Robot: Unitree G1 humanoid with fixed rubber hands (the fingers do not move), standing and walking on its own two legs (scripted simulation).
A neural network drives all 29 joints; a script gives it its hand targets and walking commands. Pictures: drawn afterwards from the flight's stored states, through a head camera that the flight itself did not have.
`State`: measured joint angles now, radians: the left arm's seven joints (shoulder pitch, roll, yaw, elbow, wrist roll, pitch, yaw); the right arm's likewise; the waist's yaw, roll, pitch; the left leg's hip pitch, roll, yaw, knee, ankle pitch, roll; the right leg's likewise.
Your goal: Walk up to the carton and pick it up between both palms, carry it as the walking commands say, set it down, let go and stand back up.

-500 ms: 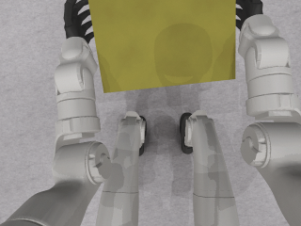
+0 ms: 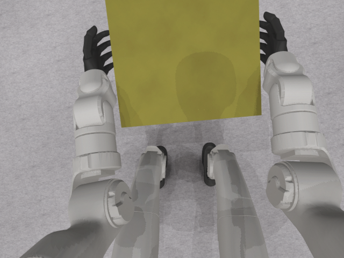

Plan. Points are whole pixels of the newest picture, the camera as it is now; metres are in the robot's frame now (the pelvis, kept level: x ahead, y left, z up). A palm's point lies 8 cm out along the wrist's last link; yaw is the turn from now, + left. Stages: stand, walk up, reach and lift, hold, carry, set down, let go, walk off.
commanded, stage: reach and lift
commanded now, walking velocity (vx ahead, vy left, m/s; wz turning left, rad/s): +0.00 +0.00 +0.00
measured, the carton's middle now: (183, 61) +0.49 +0.02 -0.13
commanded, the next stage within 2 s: none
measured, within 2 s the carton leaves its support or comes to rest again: neither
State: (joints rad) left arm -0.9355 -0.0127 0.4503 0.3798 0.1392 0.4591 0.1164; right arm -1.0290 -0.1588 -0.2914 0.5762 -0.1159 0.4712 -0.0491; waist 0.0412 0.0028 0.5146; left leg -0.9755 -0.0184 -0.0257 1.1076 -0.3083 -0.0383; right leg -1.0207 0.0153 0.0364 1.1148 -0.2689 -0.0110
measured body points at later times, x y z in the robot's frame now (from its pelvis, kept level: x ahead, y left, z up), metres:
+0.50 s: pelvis +0.07 +0.01 +0.07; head +0.17 -0.01 +0.51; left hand +0.44 +0.20 +0.06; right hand +0.47 -0.15 +0.04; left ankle +0.13 +0.14 -0.63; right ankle +0.15 -0.11 -0.63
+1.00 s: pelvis +0.13 +0.01 +0.11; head +0.14 -0.01 +0.56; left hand +0.42 +0.22 +0.11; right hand +0.46 -0.14 +0.09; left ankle +0.13 +0.14 -0.63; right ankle +0.15 -0.11 -0.63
